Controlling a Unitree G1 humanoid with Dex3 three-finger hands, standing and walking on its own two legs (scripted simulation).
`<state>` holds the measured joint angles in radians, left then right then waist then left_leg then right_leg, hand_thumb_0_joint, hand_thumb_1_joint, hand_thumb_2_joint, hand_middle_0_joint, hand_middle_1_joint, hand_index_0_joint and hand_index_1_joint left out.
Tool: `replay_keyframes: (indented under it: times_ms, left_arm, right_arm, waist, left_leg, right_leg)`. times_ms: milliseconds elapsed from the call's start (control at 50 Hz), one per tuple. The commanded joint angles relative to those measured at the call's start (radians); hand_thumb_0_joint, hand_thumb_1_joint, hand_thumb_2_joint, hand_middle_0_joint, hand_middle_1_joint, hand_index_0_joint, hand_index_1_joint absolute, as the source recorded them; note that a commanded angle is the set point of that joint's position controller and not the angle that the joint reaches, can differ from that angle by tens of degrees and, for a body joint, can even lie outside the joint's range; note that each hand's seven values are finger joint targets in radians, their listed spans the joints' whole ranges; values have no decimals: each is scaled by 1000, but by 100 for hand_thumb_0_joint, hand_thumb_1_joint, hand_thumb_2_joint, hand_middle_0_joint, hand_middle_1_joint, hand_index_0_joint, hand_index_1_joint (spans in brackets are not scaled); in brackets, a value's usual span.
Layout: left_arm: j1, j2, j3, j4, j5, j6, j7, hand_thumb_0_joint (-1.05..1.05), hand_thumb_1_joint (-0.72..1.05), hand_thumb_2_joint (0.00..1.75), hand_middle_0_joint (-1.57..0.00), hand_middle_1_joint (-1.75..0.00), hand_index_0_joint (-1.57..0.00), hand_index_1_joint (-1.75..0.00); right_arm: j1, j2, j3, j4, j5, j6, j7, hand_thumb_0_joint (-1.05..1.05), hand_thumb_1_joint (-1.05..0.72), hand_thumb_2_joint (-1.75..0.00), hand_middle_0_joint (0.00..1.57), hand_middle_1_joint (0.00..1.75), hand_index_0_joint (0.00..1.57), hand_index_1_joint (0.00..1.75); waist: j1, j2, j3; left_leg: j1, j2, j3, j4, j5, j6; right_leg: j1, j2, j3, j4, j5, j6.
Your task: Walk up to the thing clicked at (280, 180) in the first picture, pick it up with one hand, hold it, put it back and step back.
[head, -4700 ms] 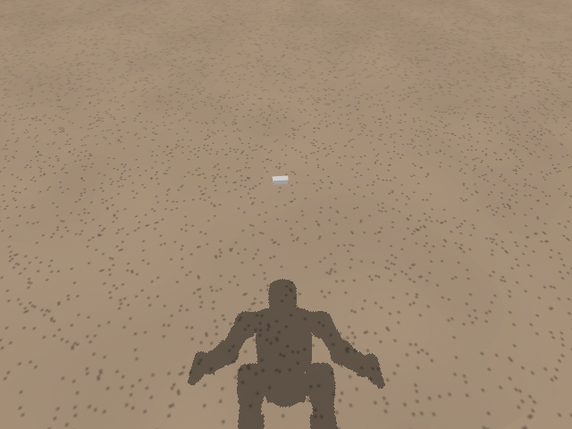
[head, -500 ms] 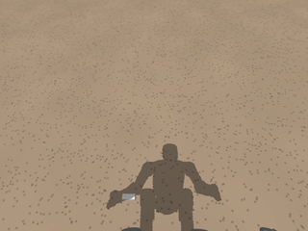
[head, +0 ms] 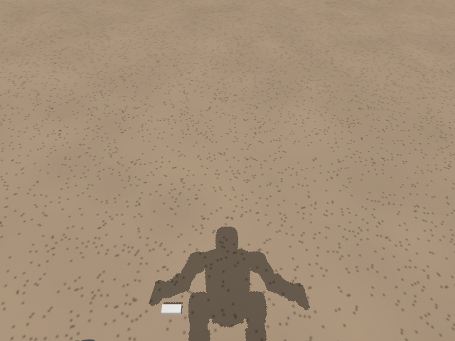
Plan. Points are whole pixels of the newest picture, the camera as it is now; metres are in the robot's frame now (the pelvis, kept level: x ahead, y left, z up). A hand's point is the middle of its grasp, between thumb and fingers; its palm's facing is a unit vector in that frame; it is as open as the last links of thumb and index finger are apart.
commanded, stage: walk up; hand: left
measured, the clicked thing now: (171, 309) +0.38 +0.22 -0.77
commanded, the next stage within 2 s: stand in 0.52 s
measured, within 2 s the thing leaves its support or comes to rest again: neither
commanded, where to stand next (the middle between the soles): +0.04 +0.01 m, yaw +1 degrees
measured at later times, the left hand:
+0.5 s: hand out of the picture +0.08 +0.25 -0.15, palm faces -0.01 -0.94 -0.34, open 7.4 cm
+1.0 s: hand out of the picture +0.10 +0.24 -0.15, palm faces -0.02 -0.94 -0.34, open 7.4 cm
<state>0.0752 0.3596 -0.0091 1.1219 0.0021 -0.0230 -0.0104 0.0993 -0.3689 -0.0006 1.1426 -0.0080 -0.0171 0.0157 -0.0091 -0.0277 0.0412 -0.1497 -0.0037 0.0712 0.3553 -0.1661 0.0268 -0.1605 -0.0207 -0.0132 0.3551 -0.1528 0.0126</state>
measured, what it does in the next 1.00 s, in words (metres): stands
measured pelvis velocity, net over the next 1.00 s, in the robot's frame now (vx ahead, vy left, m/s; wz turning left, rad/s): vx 0.02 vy -0.01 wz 0.01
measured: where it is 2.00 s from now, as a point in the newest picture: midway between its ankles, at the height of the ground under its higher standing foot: outside the picture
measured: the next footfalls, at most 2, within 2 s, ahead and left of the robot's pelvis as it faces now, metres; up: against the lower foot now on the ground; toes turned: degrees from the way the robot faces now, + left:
none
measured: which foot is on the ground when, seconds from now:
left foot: down 0.00-1.00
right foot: down 0.00-1.00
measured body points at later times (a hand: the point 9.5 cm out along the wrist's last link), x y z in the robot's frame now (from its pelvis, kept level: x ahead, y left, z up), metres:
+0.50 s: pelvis +0.01 +0.00 +0.00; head +0.02 -0.01 +0.45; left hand +0.09 +0.30 -0.13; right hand +0.11 -0.30 -0.13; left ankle +0.02 +0.10 -0.75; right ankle +0.03 -0.13 -0.75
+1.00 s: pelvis +0.02 -0.01 +0.00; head +0.02 -0.01 +0.45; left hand +0.10 +0.29 -0.13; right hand +0.10 -0.31 -0.13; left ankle +0.02 +0.10 -0.75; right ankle +0.03 -0.13 -0.75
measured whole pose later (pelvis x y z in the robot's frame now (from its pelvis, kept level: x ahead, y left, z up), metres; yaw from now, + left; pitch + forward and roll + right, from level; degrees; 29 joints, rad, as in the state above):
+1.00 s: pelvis +0.02 -0.01 +0.00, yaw +1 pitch -2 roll +0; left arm 0.09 0.35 0.00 1.15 0.01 -0.01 0.00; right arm 0.08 -0.34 0.00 1.17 -0.01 -0.01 0.01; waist -0.01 -0.01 0.04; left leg -0.09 0.01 0.05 0.28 -0.15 0.01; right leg -0.10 -0.01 -0.03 0.29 -0.15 0.00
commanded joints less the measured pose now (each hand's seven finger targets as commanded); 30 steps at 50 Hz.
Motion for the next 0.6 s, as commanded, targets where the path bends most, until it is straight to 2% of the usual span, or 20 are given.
replay_keyframes:
  times_ms: [0, 80, 140, 280, 320, 360, 460, 480, 500, 580]
  left_arm:
    - [-35, 206, 38, -34, 1, -18, 15, 0, 90, 90, -20, -30, -20, -30]
    - [-42, 205, 39, -21, 3, -21, 17, 0, 90, 90, -20, -30, -20, -30]
    - [-45, 207, 37, -13, 3, -19, 18, 0, 90, 90, -20, -30, -20, -30]
    - [-31, 200, 38, 1, 3, -20, 21, 0, 90, 90, -20, -30, -20, -30]
    - [-36, 200, 39, 2, 5, -19, 23, 0, 90, 90, -20, -30, -20, -30]
    - [-38, 199, 40, 3, 5, -18, 24, 0, 90, 90, -20, -30, -20, -30]
    - [-38, 197, 43, -3, 7, -18, 24, 0, 90, 90, -20, -30, -20, -30]
    - [-28, 200, 45, 0, 7, -17, 25, 0, 90, 90, -20, -30, -20, -30]
    - [-33, 197, 38, -7, 6, -16, 26, 0, 90, 90, -20, -30, -20, -30]
    - [-36, 195, 42, -17, 7, -13, 25, 0, 90, 90, -20, -30, -20, -30]
  right_arm:
    - [-73, -205, -45, -58, -2, -24, -13, 0, -90, -90, 20, 30, 20, 30]
    - [-75, -204, -47, -51, 2, -18, -13, 0, -90, -90, 20, 30, 20, 30]
    - [-80, -204, -47, -42, 1, -13, -13, 0, -90, -90, 20, 30, 20, 30]
    - [-75, -199, -52, -34, 4, -9, -14, 0, -90, -90, 20, 30, 20, 30]
    - [-82, -197, -53, -34, 3, -7, -15, 0, -90, -90, 20, 30, 20, 30]
    - [-83, -191, -52, -30, 3, -5, -14, 0, -90, -90, 20, 30, 20, 30]
    - [-80, -188, -50, -26, 1, -5, -14, 0, -90, -90, 20, 30, 20, 30]
    - [-85, -188, -51, -26, 0, -6, -14, 0, -90, -90, 20, 30, 20, 30]
    - [-90, -175, -45, -35, 0, -11, -15, 0, -90, -90, 20, 30, 20, 30]
    - [-94, -180, -46, -35, -2, -18, -21, 0, -90, -90, 20, 30, 20, 30]
  waist:
    - [15, 62, -78]
    - [7, 39, -83]
    - [7, 27, -68]
    - [6, 13, -94]
    - [4, 7, -81]
    - [5, 8, -52]
    - [7, 30, -58]
    - [10, 31, -65]
    - [-1, 16, -67]
    - [4, 33, -95]
  left_leg:
    - [13, 151, -147, -108, 6, 7]
    - [52, 143, -134, -85, 46, 7]
    - [63, 137, -133, -92, 28, 3]
    - [120, 147, -129, -90, 107, 3]
    - [108, 144, -127, -93, 97, 2]
    - [96, 138, -130, -101, 69, 0]
    - [75, 138, -132, -115, 42, -4]
    - [85, 140, -132, -113, 54, -2]
    - [68, 148, -142, -119, 91, -8]
    - [94, 154, -137, -114, 167, -13]
  right_leg:
    - [44, -104, 92, -56, 62, -30]
    - [30, -115, 101, -79, 78, -28]
    - [0, -115, 107, -95, 66, -24]
    - [13, -119, 102, -93, 119, -23]
    - [13, -118, 98, -98, 120, -21]
    - [-6, -116, 104, -109, 77, -19]
    - [19, -117, 107, -109, 70, -22]
    - [19, -115, 104, -108, 69, -23]
    - [34, -116, 101, -100, 82, -22]
    - [52, -119, 95, -86, 127, -24]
